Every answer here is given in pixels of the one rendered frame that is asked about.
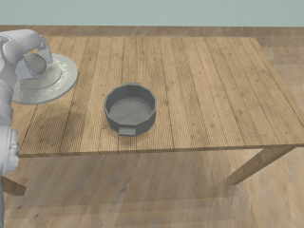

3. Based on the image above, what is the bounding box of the knob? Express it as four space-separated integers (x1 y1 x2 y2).
25 53 47 75

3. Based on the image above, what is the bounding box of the robot left forearm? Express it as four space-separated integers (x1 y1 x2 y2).
0 34 24 127

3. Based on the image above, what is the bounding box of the left robot hand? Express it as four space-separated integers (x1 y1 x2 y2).
0 28 53 80

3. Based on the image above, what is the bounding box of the lid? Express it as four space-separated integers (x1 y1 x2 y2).
11 53 79 105

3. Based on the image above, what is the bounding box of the left robot upper arm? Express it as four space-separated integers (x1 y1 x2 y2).
0 125 19 228

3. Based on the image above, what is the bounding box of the pot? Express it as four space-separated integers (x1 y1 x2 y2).
104 82 157 137

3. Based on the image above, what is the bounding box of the table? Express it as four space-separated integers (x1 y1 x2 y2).
1 36 304 197

